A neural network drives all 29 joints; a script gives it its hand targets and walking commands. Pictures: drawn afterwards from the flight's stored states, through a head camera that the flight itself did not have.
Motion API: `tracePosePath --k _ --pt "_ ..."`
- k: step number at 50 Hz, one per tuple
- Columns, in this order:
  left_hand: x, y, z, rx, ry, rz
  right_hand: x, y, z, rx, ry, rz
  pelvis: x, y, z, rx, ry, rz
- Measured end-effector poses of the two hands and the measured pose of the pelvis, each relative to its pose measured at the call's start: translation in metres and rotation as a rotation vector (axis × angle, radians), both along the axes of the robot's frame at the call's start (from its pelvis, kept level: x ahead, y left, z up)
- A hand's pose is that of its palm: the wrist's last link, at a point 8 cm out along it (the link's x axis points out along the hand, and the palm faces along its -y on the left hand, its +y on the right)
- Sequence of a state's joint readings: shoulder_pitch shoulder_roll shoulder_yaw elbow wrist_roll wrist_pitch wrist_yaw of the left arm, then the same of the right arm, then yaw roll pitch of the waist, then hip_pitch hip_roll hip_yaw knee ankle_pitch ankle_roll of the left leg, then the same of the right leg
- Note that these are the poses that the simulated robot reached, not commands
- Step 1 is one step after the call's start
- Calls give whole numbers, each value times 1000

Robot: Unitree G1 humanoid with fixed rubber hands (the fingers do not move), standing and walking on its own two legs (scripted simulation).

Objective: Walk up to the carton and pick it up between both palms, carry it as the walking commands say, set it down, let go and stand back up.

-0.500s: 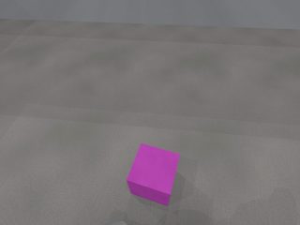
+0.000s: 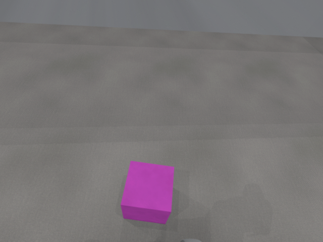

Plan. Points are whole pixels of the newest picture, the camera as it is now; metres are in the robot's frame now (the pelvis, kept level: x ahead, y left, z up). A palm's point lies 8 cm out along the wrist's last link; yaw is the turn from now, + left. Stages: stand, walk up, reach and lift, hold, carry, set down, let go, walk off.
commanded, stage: walk up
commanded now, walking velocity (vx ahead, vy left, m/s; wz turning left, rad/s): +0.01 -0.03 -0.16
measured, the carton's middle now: (148, 193) +0.45 +0.00 -0.65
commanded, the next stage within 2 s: stand in 1.38 s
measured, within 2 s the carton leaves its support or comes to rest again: neither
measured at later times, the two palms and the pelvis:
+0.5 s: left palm out of the picture +0.04 +0.20 -0.14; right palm out of the picture +0.00 -0.28 -0.15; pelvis +0.01 -0.04 +0.00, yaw -1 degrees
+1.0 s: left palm out of the picture +0.07 +0.21 -0.14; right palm out of the picture +0.00 -0.26 -0.15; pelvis +0.01 -0.02 +0.00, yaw -6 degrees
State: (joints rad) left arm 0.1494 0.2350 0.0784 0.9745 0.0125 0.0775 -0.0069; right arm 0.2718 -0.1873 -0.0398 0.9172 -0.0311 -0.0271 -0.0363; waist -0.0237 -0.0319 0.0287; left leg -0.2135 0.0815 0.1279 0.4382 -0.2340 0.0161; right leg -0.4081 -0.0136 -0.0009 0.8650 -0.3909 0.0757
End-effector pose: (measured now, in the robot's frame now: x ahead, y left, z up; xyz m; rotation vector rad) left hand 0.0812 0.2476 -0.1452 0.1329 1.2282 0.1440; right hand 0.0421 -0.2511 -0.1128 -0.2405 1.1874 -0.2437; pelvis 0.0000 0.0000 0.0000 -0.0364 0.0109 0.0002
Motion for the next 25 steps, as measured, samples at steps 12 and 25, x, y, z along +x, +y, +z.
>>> tracePosePath --k 12,25 --pt "0 -44 15 64 -3 -66 -33 -23 -33 118 119 -61 7 -31 -2 28 -24 -17" --pt "-43 -51 10 60 78 5 -38 -25 -33 119 186 -40 11 -43 1 30 -34 -13"
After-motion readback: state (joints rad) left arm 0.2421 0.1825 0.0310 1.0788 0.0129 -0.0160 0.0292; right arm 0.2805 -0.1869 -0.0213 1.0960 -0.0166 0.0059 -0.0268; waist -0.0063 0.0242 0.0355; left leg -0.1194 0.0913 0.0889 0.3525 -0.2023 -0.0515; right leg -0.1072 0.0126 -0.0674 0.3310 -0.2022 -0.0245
